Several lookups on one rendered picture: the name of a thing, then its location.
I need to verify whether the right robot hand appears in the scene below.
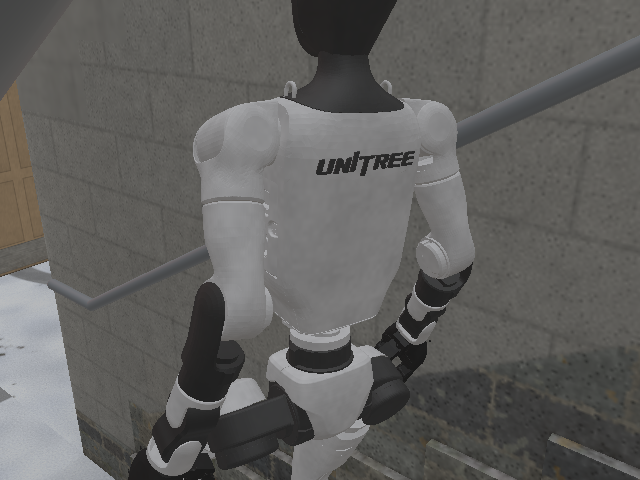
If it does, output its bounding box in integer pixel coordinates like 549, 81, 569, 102
374, 321, 431, 383

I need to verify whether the robot thigh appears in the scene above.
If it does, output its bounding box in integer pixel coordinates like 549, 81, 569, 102
291, 345, 410, 480
183, 378, 294, 480

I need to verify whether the left robot thigh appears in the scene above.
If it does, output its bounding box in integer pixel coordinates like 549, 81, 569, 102
183, 378, 294, 480

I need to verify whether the robot right forearm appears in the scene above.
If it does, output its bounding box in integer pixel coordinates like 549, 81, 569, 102
396, 262, 473, 345

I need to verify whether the robot left forearm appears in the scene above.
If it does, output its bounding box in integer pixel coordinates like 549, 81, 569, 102
146, 282, 245, 476

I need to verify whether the left robot hand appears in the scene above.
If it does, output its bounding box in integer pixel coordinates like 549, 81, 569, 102
128, 446, 215, 480

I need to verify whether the right robot thigh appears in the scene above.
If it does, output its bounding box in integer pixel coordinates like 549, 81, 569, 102
291, 345, 410, 480

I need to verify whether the robot right upper arm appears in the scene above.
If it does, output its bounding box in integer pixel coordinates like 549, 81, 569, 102
397, 98, 475, 279

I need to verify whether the robot left upper arm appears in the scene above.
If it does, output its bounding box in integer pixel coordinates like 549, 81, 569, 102
193, 99, 281, 341

